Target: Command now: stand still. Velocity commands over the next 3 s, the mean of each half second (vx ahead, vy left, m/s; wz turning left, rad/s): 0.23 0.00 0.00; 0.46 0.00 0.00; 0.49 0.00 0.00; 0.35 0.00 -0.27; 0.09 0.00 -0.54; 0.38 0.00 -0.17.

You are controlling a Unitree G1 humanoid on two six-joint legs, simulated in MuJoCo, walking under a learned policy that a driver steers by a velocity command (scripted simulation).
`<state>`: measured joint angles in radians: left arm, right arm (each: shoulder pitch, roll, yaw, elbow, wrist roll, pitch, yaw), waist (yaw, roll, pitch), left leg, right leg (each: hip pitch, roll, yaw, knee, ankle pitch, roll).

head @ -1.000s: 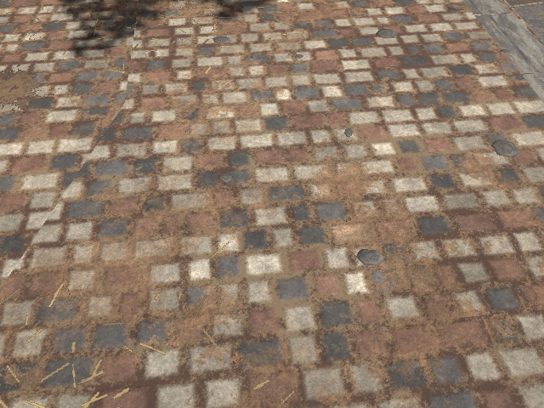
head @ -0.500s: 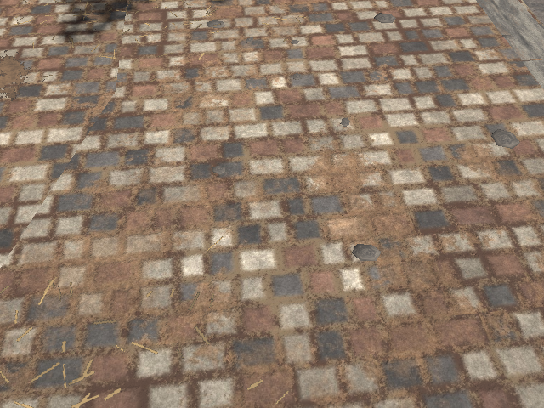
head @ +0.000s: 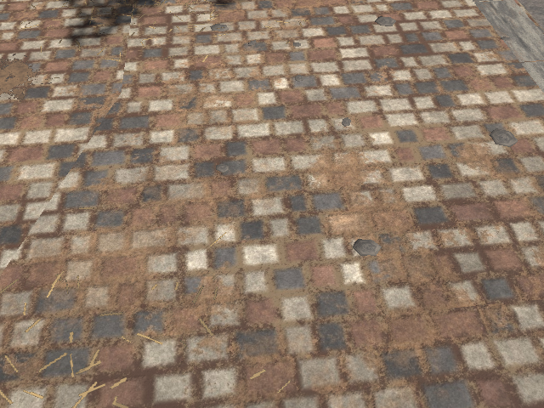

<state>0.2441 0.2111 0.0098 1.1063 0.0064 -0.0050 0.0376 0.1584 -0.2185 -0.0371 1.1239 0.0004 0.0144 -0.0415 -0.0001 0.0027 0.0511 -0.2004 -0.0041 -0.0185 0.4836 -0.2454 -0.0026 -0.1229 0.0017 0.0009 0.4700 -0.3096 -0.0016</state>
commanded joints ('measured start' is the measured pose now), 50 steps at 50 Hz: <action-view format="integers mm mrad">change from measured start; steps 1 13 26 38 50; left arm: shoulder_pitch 47 131 -68 -335 -74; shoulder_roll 98 182 97 119 109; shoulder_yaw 14 60 59 50 54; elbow -19 -50 -180 -322 -178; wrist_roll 0 -28 -33 -39 -2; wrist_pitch -9 -52 -105 -102 -121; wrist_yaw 4 0 -52 -86 -82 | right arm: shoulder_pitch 12 -1 306 340 222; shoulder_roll -101 -48 -63 -165 -74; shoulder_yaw -13 -6 5 -28 -31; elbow -22 -69 -25 -51 -160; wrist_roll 0 27 0 12 21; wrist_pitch -7 -86 -123 -97 -100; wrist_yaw -4 30 49 16 16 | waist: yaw -2 16 -35 -6 -38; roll -3 -159 81 105 -71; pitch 12 131 46 51 -41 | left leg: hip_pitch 37 -277 255 304 -327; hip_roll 25 33 223 264 170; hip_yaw -21 33 -183 -20 -53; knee -71 331 -337 -272 685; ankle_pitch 121 -224 229 618 -9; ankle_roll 20 72 174 146 56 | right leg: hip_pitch -112 -143 -666 -408 -145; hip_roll -23 -326 -122 -23 -206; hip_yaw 19 457 15 -52 189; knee -104 -319 608 68 -355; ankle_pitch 86 -481 115 273 191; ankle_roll -7 -238 -52 -85 -240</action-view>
